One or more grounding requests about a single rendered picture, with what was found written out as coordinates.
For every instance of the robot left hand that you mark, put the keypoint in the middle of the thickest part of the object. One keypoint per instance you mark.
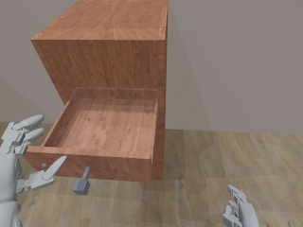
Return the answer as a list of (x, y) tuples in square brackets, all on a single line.
[(16, 139)]

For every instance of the robot right hand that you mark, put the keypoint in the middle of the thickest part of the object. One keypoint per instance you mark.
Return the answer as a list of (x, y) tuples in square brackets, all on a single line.
[(245, 214)]

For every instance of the left robot forearm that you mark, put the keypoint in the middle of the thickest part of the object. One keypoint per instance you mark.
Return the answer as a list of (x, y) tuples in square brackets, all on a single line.
[(9, 211)]

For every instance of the handle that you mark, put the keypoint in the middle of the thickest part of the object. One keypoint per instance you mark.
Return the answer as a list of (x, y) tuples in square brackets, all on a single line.
[(81, 186)]

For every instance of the drawer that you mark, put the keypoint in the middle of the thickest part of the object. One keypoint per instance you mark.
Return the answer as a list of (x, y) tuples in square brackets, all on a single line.
[(111, 130)]

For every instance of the cabinet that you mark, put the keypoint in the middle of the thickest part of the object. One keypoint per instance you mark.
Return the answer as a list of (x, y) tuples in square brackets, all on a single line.
[(110, 44)]

